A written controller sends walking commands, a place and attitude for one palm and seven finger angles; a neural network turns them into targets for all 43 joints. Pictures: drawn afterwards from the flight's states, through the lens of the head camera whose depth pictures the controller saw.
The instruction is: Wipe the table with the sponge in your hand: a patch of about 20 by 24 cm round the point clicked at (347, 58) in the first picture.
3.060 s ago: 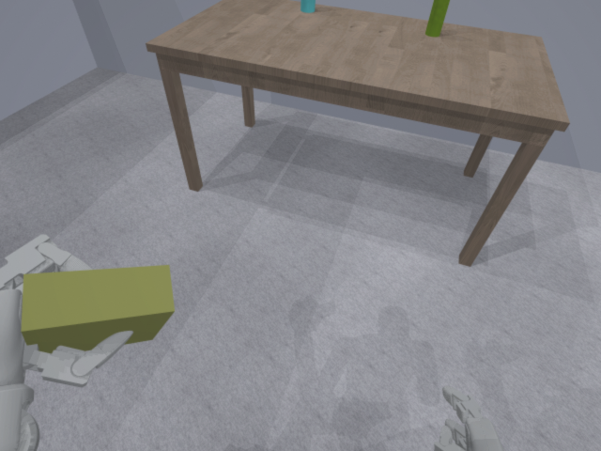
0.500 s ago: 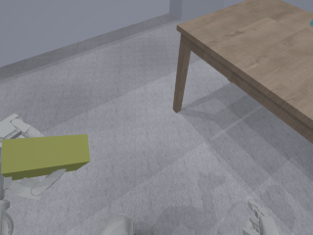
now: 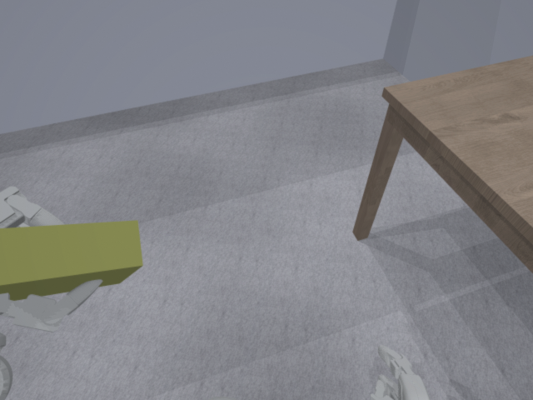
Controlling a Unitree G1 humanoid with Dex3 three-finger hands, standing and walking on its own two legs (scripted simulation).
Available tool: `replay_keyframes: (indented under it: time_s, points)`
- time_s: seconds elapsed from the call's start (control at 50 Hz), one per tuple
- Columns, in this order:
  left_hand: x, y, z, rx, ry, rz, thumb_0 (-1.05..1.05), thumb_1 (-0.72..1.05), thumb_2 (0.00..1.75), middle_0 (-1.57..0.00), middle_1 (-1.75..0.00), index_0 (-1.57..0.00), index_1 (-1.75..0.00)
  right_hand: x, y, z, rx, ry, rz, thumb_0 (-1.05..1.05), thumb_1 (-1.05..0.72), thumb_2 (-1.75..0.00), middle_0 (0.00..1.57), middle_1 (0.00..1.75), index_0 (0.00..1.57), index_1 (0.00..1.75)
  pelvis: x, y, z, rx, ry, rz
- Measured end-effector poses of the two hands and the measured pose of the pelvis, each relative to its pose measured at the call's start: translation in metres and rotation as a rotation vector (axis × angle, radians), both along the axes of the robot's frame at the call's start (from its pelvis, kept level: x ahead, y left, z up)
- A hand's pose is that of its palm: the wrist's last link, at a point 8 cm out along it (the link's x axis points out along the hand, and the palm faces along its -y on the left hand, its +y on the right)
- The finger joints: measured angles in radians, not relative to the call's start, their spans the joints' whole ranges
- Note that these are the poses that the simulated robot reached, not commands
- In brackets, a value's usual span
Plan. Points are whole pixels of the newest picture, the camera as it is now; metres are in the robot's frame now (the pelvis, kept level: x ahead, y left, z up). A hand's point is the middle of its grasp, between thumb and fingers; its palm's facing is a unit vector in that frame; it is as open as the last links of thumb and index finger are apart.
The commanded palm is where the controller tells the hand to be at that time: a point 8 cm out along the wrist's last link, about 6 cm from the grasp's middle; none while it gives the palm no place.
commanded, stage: walk to a spot facing it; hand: left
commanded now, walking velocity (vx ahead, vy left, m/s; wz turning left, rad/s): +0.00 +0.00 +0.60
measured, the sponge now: (89, 259) +0.22 +0.22 +0.18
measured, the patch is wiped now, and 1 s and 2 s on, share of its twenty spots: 0.00 0.00 0.00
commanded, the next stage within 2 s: turn to face it in 1.84 s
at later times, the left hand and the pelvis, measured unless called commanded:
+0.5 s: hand out of the picture +0.16 +0.29 +0.19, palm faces +0.58 -0.70 -0.41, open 9.0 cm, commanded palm +0.08 +0.31 +0.19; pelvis +0.01 +0.00 +0.01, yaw +17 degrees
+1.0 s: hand out of the picture +0.01 +0.24 +0.19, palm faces +0.79 -0.46 -0.41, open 9.0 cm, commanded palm -0.06 +0.25 +0.19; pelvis -0.03 -0.07 +0.02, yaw +36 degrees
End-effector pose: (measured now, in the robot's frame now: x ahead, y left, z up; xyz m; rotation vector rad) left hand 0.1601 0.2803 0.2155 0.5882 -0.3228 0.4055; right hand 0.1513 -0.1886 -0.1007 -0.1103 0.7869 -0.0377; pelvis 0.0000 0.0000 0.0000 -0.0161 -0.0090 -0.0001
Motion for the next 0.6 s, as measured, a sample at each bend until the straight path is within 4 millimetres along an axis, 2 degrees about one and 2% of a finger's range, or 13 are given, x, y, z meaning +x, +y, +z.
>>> replay_keyframes:
  time_s: [0.06,0.12,0.2,0.26,0.34,0.38,0.44,0.52,0.6]
  points:
    - [0.003,-0.002,-0.016,-0.093,0.035,0.071,-0.01,-0.42,1.04,-0.85,-1.39,-0.85,-1.39,0.019,-0.023,-0.002,-0.063,0.029,0.048,0.01,-0.90,-0.90,0.21,0.30,0.20,0.30,0.005,-0.007,0.003,0.023,-0.016,0.044]
    - [0.005,-0.007,-0.024,-0.135,0.078,0.084,-0.01,-0.42,1.04,-0.85,-1.39,-0.85,-1.39,0.037,-0.045,0.012,-0.123,0.022,0.046,0.01,-0.90,-0.90,0.21,0.30,0.20,0.30,0.010,-0.012,0.010,0.042,-0.020,0.083]
    - [0.004,-0.011,-0.016,-0.111,0.084,0.056,-0.01,-0.42,1.04,-0.85,-1.39,-0.85,-1.39,0.059,-0.062,0.037,-0.197,-0.026,0.034,0.02,-0.90,-0.90,0.20,0.30,0.20,0.30,0.016,-0.015,0.016,0.055,-0.005,0.128]
    - [-0.003,-0.003,-0.004,-0.068,0.039,0.052,-0.01,-0.42,1.04,-0.85,-1.39,-0.85,-1.39,0.074,-0.064,0.052,-0.244,-0.060,0.047,0.01,-0.90,-0.90,0.20,0.30,0.20,0.30,0.019,-0.011,0.014,0.049,0.013,0.156]
    - [-0.016,0.019,0.000,-0.028,-0.052,0.075,-0.01,-0.42,1.04,-0.85,-1.39,-0.85,-1.39,0.090,-0.049,0.055,-0.282,-0.105,0.074,0.01,-0.90,-0.90,0.20,0.30,0.19,0.30,0.023,0.003,0.000,0.031,0.023,0.189]
    - [-0.021,0.031,-0.004,-0.027,-0.081,0.093,-0.01,-0.42,1.04,-0.85,-1.39,-0.85,-1.39,0.092,-0.034,0.052,-0.261,-0.114,0.086,0.01,-0.90,-0.90,0.20,0.30,0.19,0.30,0.020,0.005,-0.003,0.030,0.014,0.213]
    - [-0.031,0.041,-0.011,-0.036,-0.048,0.136,-0.01,-0.42,1.04,-0.85,-1.39,-0.85,-1.39,0.088,-0.005,0.048,-0.183,-0.091,0.149,0.01,-0.90,-0.90,0.20,0.30,0.19,0.30,0.017,0.003,0.003,0.000,0.010,0.256]
    - [-0.055,0.034,-0.008,-0.070,-0.010,0.171,-0.01,-0.42,1.04,-0.85,-1.39,-0.85,-1.39,0.076,0.027,0.044,-0.094,-0.058,0.251,0.01,-0.90,-0.90,0.20,0.30,0.20,0.30,0.013,-0.004,0.011,-0.029,0.012,0.311]
    - [-0.087,0.019,0.002,-0.060,0.014,0.223,-0.01,-0.42,1.04,-0.85,-1.38,-0.85,-1.39,0.068,0.046,0.036,-0.038,-0.034,0.344,0.01,-0.90,-0.90,0.21,0.30,0.20,0.30,0.009,-0.014,0.015,-0.038,0.017,0.363]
